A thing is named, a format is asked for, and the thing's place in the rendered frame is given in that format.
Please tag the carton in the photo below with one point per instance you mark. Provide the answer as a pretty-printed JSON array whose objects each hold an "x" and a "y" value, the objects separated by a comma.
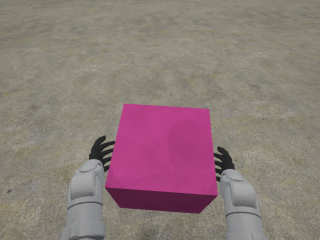
[{"x": 163, "y": 159}]

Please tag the left robot forearm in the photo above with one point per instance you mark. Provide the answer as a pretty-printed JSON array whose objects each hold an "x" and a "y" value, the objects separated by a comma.
[{"x": 84, "y": 219}]

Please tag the robot right hand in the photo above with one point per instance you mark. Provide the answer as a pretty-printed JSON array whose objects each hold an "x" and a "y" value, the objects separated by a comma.
[{"x": 226, "y": 161}]

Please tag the right robot forearm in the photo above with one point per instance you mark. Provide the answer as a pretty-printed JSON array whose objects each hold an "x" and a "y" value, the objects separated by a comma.
[{"x": 242, "y": 212}]

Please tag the robot left hand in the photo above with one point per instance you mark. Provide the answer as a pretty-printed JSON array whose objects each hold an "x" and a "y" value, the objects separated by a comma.
[{"x": 98, "y": 154}]

